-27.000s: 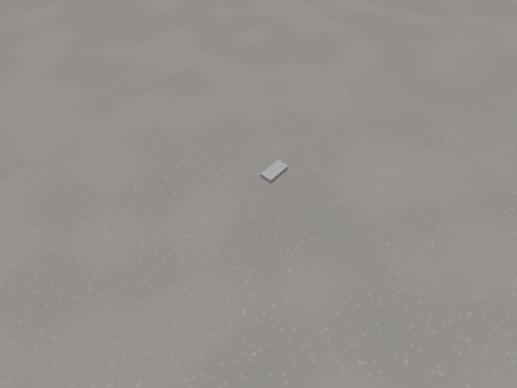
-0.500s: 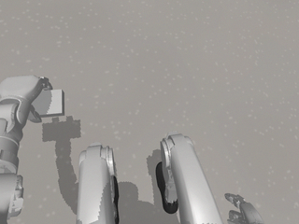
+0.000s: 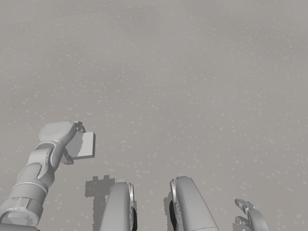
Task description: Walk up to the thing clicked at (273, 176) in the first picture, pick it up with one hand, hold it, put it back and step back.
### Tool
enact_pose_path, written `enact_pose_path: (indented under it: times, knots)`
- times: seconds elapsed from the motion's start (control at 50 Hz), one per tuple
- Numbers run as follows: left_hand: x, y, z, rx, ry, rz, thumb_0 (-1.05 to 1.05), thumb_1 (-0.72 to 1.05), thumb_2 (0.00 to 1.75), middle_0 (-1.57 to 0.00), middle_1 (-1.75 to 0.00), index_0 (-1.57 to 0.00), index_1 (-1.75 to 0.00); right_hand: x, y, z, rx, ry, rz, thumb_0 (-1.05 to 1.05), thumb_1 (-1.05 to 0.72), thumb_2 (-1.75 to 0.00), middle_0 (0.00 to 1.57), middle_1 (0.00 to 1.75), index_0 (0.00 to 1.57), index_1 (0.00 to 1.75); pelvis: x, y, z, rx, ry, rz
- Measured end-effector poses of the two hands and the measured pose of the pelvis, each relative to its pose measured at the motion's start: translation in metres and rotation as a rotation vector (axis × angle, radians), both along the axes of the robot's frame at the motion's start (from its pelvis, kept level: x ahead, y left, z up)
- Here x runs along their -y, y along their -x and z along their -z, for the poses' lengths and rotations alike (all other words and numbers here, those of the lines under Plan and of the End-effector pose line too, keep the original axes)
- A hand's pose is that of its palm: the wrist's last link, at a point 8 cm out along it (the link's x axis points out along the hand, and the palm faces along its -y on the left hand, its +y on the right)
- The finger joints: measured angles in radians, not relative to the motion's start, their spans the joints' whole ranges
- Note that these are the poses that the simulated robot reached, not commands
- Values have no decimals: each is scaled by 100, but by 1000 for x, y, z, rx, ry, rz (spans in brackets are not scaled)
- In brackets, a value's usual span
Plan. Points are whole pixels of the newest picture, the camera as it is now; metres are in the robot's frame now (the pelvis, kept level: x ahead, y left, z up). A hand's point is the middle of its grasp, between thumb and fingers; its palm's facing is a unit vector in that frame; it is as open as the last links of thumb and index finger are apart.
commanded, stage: lift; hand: left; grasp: from above
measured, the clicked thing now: (69, 147) +0.37 +0.25 -0.12
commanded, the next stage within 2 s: hold in 0.68 s
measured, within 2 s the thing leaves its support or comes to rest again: neither
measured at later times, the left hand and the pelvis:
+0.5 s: hand (58, 127) +0.37 +0.22 +0.04, palm faces -0.44 -0.06 -0.89, open 10.1 cm; pelvis +0.04 +0.00 +0.12, yaw +0 degrees
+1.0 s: hand (45, 111) +0.38 +0.22 +0.10, palm faces -0.46 -0.05 -0.89, open 10.1 cm; pelvis +0.07 +0.00 +0.16, yaw +0 degrees
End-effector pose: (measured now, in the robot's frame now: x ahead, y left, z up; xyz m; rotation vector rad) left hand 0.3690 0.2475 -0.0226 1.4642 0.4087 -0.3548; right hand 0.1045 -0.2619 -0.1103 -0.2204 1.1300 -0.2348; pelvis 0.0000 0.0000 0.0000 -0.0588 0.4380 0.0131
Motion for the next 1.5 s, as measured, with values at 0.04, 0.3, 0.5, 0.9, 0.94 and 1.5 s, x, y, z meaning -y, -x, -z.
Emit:
enact_pose_path:
  times: [0.04, 0.3, 0.5, 0.9, 0.94, 1.5]
  knots:
    - [3, 5, -14, 4, 3, 7, 0, 5, 36, -70, -46, -72, -43, 0, -1, -15, 13, 5, 5, 0, -90, -89, 20, 30, 20, 30, 0, -2, -14, 23, -3, -1]
    - [15, 7, -88, 24, -39, -9, 0, 5, 38, -70, -46, -72, -44, 6, -8, -87, 69, 2, 39, 0, -90, -89, 20, 30, 20, 30, 3, -23, -86, 140, -21, 2]
    - [28, -2, -122, 29, -31, -15, 0, 5, 38, -70, -47, -72, -44, 7, -12, -119, 61, -6, 52, 0, -90, -89, 20, 30, 20, 30, 3, -39, -120, 198, -34, 12]
    - [24, -13, -169, 11, -34, -11, 0, 5, 35, -71, -45, -73, -43, -1, -54, -154, 108, -30, 45, 0, -90, -89, 20, 30, 20, 30, -1, -65, -156, 272, -42, 18]
    - [25, -14, -172, 9, -36, -1, 0, 6, 35, -70, -45, -73, -43, -2, -59, -157, 116, -31, 43, 0, -90, -89, 20, 30, 20, 30, -1, -67, -158, 278, -43, 18]
    - [30, -6, -209, 20, -38, 26, 0, 4, 43, -67, -49, -69, -47, -2, -82, -178, 172, -53, 21, 1, -89, -89, 20, 30, 20, 30, 1, -71, -175, 360, -52, 22]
